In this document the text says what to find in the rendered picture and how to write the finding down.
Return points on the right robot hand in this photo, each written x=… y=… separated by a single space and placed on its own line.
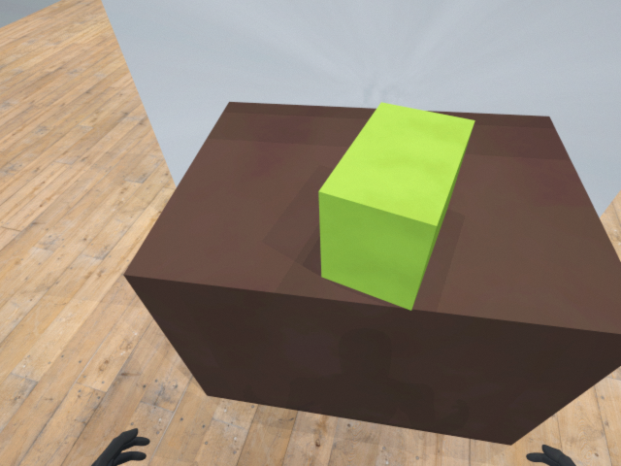
x=551 y=457

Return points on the left robot hand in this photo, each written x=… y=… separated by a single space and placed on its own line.
x=113 y=455

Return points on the carton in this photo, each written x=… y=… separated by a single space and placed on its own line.
x=381 y=209

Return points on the pedestal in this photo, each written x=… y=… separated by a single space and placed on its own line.
x=518 y=312

